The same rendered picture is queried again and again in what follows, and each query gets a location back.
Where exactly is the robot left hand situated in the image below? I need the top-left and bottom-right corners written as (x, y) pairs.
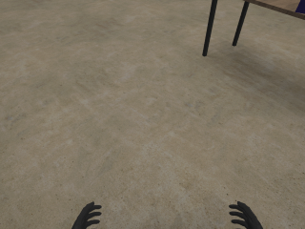
top-left (71, 202), bottom-right (102, 229)

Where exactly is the robot right hand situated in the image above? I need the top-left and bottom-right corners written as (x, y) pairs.
top-left (229, 201), bottom-right (263, 229)

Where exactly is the carton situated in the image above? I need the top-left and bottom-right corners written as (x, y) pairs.
top-left (295, 0), bottom-right (305, 14)

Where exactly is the table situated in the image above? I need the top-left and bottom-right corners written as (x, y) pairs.
top-left (202, 0), bottom-right (305, 57)

